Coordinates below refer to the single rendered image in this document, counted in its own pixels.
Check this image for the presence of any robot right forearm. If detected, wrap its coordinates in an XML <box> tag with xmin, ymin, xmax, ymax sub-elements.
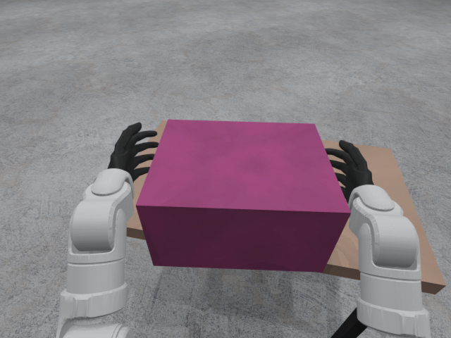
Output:
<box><xmin>348</xmin><ymin>184</ymin><xmax>431</xmax><ymax>338</ymax></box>

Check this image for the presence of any robot left forearm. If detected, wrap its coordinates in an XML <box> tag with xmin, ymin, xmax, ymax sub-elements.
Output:
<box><xmin>56</xmin><ymin>168</ymin><xmax>135</xmax><ymax>338</ymax></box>

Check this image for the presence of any robot right hand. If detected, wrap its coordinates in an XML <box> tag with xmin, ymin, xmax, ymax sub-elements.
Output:
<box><xmin>325</xmin><ymin>140</ymin><xmax>374</xmax><ymax>203</ymax></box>

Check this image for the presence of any left robot upper arm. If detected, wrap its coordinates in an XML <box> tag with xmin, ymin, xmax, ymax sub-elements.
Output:
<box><xmin>63</xmin><ymin>323</ymin><xmax>135</xmax><ymax>338</ymax></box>

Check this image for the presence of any robot left hand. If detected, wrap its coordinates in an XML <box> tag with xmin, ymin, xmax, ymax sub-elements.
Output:
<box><xmin>107</xmin><ymin>123</ymin><xmax>159</xmax><ymax>182</ymax></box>

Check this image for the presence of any carton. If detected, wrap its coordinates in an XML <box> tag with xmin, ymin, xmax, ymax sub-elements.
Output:
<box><xmin>136</xmin><ymin>120</ymin><xmax>351</xmax><ymax>273</ymax></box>

